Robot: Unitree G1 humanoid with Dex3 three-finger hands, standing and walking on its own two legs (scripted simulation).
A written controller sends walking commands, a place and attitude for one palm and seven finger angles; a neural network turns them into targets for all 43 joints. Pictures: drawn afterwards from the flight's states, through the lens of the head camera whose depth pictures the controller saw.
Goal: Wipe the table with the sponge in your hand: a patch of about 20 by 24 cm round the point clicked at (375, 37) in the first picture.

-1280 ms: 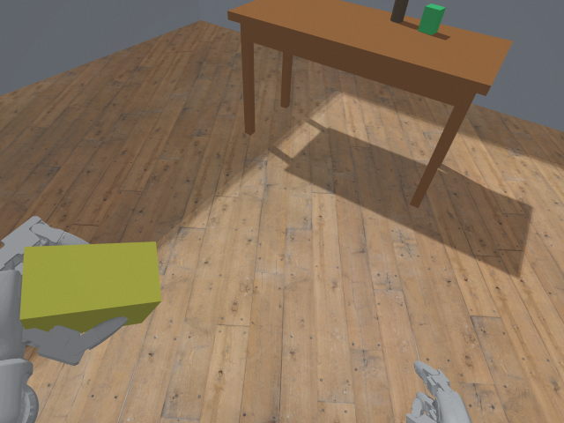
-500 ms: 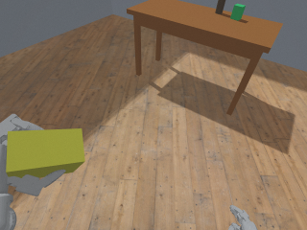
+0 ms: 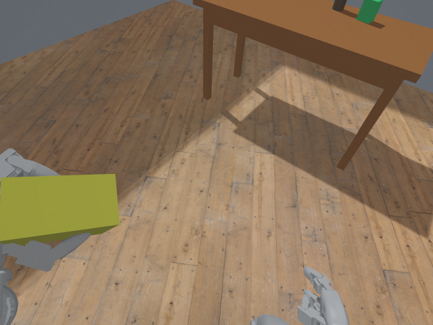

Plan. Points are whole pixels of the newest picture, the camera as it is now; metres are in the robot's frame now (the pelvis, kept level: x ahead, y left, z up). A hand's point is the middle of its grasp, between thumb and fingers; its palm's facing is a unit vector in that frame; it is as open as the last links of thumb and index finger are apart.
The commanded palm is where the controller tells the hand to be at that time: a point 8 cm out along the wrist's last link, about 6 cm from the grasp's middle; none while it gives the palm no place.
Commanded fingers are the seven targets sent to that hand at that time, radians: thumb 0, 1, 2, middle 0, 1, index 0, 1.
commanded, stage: walk to a spot facing it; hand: left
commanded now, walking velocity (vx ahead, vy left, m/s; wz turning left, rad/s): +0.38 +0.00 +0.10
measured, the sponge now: (77, 209) +0.23 +0.21 +0.16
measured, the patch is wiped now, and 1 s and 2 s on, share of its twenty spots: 0.00 0.00 0.00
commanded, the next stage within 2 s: none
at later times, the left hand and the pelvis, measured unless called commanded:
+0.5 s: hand (130, 131) +0.36 +0.17 +0.19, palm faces +0.42 -0.76 -0.50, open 10.2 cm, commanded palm +0.29 +0.22 +0.18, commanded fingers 0.00 0.10 1.30 -1.20 -1.60 -1.20 -1.60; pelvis +0.16 -0.08 +0.01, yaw +5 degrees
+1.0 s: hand (136, 66) +0.51 +0.19 +0.20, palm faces +0.48 -0.75 -0.46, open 10.2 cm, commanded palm +0.46 +0.24 +0.18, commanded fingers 0.00 0.10 1.30 -1.20 -1.60 -1.20 -1.60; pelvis +0.33 -0.06 +0.00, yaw +7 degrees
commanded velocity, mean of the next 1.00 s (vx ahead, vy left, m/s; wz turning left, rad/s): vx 0.37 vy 0.00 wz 0.18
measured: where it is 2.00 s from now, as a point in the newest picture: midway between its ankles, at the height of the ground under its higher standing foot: (233, 234)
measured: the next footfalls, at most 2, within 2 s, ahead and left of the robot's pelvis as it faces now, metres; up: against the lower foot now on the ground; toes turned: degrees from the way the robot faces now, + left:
right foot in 0.16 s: +0.19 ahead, -0.13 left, +0.00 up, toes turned -10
left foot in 0.76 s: +0.35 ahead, +0.08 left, +0.00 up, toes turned +17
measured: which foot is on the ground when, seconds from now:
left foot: down 0.00-0.18, up 0.20-0.74, down 0.76-1.00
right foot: up 0.00-0.14, down 0.16-0.76, up 0.78-1.00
